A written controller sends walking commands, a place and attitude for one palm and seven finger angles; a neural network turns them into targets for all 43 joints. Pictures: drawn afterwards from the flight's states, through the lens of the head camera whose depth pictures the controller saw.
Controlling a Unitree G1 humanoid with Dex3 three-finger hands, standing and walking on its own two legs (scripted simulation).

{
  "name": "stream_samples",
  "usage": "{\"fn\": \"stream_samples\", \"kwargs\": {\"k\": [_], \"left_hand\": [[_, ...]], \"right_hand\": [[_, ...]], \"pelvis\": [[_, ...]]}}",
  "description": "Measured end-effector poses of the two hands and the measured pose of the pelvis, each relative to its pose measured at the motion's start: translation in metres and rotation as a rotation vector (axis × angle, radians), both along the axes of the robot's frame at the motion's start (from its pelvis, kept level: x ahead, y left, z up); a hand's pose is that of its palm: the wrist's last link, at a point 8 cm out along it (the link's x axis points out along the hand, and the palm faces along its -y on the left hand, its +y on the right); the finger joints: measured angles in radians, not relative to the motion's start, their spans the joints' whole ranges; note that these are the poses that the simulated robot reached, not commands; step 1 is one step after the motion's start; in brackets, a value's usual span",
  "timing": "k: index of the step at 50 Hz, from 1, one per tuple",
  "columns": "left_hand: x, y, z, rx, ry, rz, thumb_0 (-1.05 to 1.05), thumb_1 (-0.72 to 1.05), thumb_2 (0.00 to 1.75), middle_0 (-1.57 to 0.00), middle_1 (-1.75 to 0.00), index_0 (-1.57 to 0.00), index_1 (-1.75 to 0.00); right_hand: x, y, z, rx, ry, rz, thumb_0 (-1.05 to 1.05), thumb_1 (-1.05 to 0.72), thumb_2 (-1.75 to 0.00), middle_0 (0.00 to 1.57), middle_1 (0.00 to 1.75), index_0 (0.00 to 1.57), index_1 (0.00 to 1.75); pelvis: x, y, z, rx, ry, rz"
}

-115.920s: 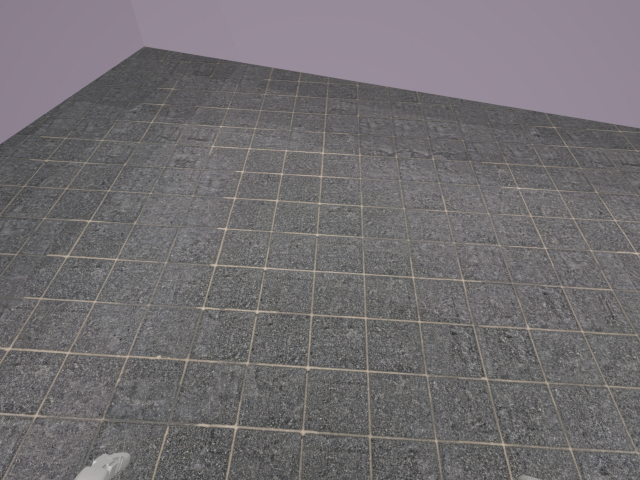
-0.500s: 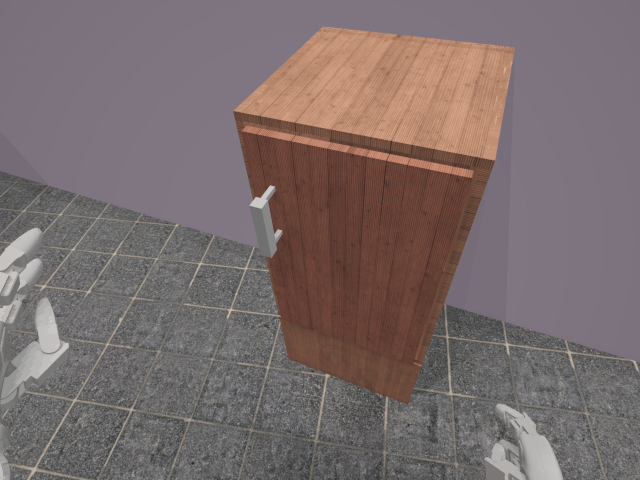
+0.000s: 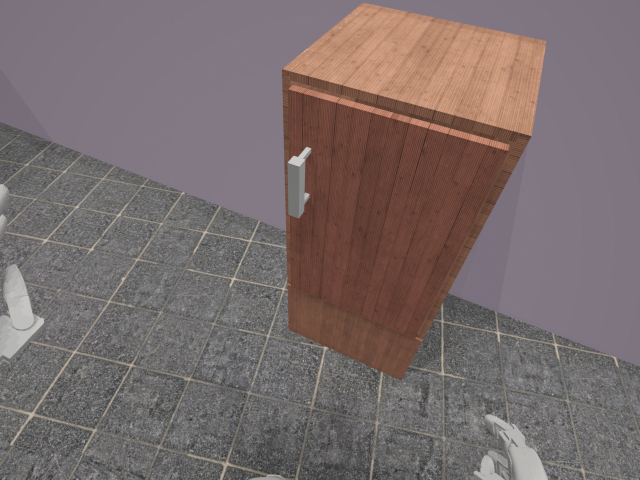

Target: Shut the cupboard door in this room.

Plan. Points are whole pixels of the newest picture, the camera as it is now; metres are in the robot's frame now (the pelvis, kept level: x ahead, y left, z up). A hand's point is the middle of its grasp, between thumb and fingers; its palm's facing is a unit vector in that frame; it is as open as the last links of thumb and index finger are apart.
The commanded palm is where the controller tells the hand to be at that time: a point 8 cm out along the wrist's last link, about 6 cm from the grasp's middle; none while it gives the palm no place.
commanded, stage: step back with the hand held close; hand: left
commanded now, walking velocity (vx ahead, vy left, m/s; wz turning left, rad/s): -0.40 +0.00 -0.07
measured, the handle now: (301, 182) +0.64 +0.07 -0.02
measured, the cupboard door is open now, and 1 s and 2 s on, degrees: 0 0 0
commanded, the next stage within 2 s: stop stepping back and stand still in 0.52 s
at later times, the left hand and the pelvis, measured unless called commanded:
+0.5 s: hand out of the picture +0.11 +0.29 +0.19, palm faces +0.46 -0.78 -0.43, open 7.4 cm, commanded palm +0.04 +0.32 +0.19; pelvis -0.09 +0.01 -0.01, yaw +1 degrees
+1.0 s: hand out of the picture -0.03 +0.27 +0.19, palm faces +0.24 -0.83 -0.49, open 7.4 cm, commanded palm -0.05 +0.32 +0.19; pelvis -0.24 +0.05 +0.01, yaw -9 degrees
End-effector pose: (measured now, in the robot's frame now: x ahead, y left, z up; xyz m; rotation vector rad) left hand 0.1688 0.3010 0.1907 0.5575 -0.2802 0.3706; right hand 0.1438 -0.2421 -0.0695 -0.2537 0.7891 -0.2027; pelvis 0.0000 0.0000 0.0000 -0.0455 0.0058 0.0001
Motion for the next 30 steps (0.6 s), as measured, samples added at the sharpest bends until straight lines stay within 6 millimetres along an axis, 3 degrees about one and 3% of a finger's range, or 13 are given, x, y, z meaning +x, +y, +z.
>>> {"fn": "stream_samples", "kwargs": {"k": [8, 19, 24, 30], "left_hand": [[-0.04, 0.001, 0.001, 0.01, -0.018, 0.014, 0.01, 0.89, 0.9, -0.21, -0.3, -0.21, -0.3], [-0.063, 0.017, 0.006, 0.019, -0.116, -0.033, 0.01, 0.89, 0.9, -0.21, -0.3, -0.21, -0.3], [-0.098, 0.025, 0.017, 0.045, -0.15, -0.024, 0.01, 0.89, 0.9, -0.21, -0.3, -0.21, -0.3], [-0.138, 0.016, 0.002, -0.014, -0.101, -0.036, 0.01, 0.89, 0.9, -0.21, -0.3, -0.21, -0.3]], "right_hand": [[-0.019, 0.008, -0.005, 0.019, 0.004, 0.036, 0.01, -0.91, -0.9, 0.2, 0.3, 0.2, 0.3], [-0.048, 0.017, 0.006, -0.029, -0.051, 0.023, 0.01, -0.91, -0.9, 0.2, 0.3, 0.2, 0.3], [-0.064, 0.027, 0.007, -0.001, -0.064, 0.048, 0.01, -0.91, -0.9, 0.2, 0.3, 0.2, 0.3], [-0.095, 0.037, 0.0, 0.03, -0.067, 0.085, 0.01, -0.91, -0.9, 0.2, 0.3, 0.2, 0.3]], "pelvis": [[-0.025, 0.001, -0.002, -0.002, -0.001, 0.001], [-0.064, 0.014, -0.007, -0.05, -0.01, 0.027], [-0.086, 0.014, -0.006, -0.061, 0.035, 0.026], [-0.13, 0.016, -0.007, -0.033, 0.041, -0.053]]}}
